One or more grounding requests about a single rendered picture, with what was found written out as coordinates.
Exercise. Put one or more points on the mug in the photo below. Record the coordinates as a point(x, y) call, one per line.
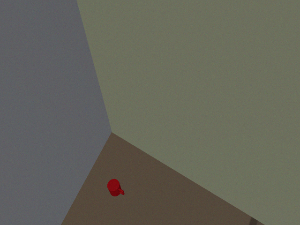
point(114, 187)

